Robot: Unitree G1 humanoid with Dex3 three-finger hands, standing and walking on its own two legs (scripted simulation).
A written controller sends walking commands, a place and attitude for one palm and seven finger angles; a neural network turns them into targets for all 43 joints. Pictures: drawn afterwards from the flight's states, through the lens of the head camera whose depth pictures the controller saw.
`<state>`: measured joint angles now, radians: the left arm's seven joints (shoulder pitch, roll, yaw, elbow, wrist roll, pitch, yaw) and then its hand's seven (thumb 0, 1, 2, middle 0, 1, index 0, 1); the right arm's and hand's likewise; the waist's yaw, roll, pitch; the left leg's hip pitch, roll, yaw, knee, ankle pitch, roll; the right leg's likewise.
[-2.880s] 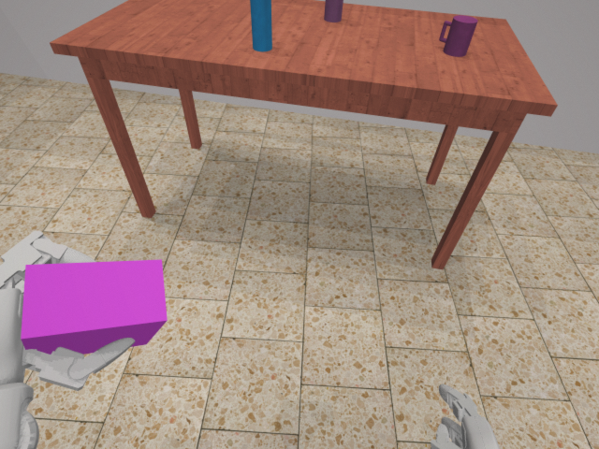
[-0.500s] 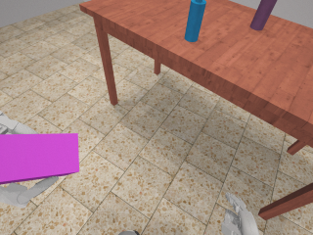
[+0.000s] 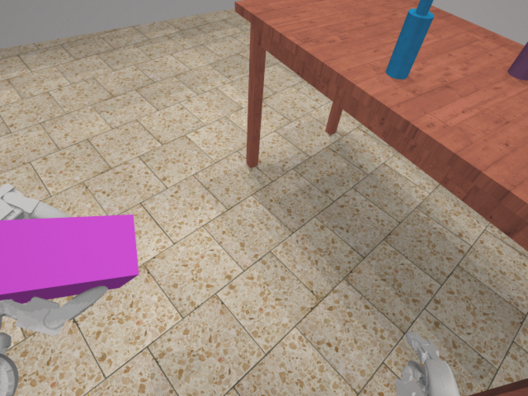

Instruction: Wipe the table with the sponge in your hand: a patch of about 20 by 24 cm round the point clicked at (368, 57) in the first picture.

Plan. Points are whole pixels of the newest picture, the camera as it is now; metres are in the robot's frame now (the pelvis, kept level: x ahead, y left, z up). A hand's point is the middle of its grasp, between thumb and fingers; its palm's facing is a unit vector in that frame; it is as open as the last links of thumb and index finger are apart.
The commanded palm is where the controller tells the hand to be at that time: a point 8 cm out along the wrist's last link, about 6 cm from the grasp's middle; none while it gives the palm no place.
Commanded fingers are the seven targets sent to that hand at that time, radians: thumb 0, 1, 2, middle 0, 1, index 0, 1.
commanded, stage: walk to a spot facing it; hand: left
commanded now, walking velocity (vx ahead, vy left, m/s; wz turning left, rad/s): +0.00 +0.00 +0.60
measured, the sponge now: (88, 259) +0.22 +0.21 +0.16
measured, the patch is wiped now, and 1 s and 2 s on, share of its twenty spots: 0.00 0.00 0.00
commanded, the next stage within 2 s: turn to face it in 1.74 s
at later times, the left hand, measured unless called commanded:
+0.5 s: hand out of the picture +0.06 +0.23 +0.18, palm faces +0.64 -0.67 -0.38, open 10.2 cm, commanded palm -0.01 +0.26 +0.19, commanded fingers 0.00 0.10 1.30 -1.20 -1.60 -1.20 -1.60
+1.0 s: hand out of the picture +0.08 +0.32 +0.18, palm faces +0.76 -0.52 -0.39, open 10.2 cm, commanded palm -0.01 +0.32 +0.19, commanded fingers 0.00 0.10 1.30 -1.20 -1.60 -1.20 -1.60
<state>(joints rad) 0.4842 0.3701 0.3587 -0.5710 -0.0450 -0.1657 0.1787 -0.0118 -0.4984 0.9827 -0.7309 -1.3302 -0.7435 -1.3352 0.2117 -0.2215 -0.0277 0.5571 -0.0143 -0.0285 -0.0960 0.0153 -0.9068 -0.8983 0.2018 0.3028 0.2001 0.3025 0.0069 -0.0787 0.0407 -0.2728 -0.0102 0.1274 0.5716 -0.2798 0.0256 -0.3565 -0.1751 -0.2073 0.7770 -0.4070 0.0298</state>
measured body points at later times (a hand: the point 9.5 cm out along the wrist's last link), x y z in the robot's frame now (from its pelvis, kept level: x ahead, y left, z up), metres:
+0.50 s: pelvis -0.07 -0.05 +0.01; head -0.06 -0.06 +0.46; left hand +0.02 +0.26 +0.20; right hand +0.17 -0.21 -0.09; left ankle -0.04 +0.09 -0.66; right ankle -0.08 -0.13 -0.73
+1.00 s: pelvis -0.01 +0.00 -0.01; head +0.01 +0.03 +0.44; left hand +0.04 +0.34 +0.20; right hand +0.26 -0.10 -0.09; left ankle -0.02 +0.11 -0.73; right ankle -0.03 -0.13 -0.64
